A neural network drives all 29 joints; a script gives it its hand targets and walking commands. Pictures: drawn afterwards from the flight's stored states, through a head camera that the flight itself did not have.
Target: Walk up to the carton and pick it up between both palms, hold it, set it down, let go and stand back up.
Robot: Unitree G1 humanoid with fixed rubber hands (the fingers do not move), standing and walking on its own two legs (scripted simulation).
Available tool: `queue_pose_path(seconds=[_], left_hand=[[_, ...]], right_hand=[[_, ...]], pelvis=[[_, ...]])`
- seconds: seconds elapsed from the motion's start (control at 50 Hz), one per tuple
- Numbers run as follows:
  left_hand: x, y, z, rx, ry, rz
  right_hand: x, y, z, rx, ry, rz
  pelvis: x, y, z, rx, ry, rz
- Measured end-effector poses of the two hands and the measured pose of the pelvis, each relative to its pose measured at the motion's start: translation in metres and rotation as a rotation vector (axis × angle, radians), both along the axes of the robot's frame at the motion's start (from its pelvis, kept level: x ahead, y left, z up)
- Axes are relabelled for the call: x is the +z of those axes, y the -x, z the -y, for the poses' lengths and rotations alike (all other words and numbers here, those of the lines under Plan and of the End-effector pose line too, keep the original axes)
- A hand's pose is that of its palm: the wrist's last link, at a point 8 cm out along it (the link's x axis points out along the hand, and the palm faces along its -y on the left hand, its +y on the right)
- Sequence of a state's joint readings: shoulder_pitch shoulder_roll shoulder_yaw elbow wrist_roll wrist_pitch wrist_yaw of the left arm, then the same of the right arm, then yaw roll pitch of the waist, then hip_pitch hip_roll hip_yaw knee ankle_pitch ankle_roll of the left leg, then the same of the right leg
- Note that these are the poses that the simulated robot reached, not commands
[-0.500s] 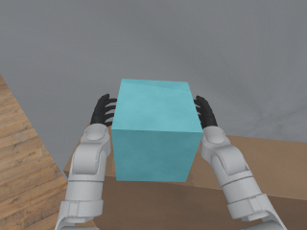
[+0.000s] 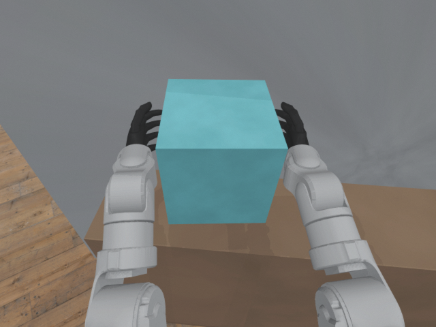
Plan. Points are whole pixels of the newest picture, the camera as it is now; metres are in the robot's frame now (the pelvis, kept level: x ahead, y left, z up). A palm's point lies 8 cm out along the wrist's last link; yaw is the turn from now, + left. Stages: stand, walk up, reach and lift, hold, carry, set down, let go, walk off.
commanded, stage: hold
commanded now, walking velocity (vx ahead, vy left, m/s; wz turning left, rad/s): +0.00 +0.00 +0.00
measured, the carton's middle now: (217, 151) +0.39 +0.01 +0.15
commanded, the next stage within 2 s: none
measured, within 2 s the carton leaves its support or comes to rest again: neither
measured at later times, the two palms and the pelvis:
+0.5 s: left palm (134, 162) +0.36 +0.15 +0.16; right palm (288, 158) +0.37 -0.11 +0.15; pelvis +0.01 -0.01 +0.00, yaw +0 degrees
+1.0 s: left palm (139, 163) +0.35 +0.14 +0.16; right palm (294, 165) +0.36 -0.12 +0.14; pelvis +0.01 +0.00 +0.00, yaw +0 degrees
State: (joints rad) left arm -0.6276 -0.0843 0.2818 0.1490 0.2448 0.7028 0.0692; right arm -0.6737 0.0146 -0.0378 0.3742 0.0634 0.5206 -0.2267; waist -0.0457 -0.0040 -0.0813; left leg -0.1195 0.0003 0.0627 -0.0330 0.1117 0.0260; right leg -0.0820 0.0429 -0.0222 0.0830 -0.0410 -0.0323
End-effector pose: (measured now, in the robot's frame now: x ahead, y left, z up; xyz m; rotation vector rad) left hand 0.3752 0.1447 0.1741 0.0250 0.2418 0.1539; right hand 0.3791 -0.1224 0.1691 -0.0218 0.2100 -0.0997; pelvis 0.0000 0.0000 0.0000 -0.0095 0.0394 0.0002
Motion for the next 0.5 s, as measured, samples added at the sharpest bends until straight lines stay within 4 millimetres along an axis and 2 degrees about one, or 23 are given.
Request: queue_pose_path(seconds=[0.2,0.34,0.5], left_hand=[[-0.031,0.015,0.004,-0.002,0.042,-0.047],[-0.026,0.025,-0.002,0.031,0.047,-0.012],[-0.018,0.017,-0.009,0.046,0.035,-0.015]], right_hand=[[-0.039,0.020,0.004,-0.006,0.014,-0.048],[-0.030,0.020,-0.002,0.031,0.042,-0.011],[-0.020,0.007,-0.009,0.041,0.024,-0.015]], pelvis=[[0.001,-0.009,-0.001,-0.016,0.000,0.032],[0.001,-0.010,0.002,-0.006,-0.001,0.033],[0.000,-0.010,0.005,0.003,-0.004,0.030]])
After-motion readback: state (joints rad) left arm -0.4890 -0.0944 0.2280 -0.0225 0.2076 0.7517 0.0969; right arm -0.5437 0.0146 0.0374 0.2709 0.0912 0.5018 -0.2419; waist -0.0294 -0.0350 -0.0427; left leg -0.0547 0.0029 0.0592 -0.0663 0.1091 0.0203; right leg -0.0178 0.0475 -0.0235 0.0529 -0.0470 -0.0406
